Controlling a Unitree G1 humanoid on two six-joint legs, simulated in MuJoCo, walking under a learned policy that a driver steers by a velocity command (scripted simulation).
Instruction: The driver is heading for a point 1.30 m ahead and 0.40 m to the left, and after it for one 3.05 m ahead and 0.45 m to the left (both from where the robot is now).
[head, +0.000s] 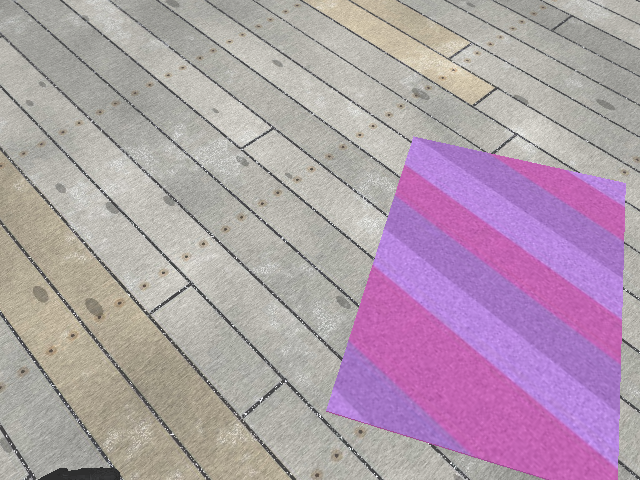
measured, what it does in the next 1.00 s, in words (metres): walks ahead, turning left: right foot, then left foot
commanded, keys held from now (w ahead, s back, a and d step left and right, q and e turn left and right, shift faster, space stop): e+shift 0.06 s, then shift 0.08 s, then q+shift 0.18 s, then w+q+shift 0.68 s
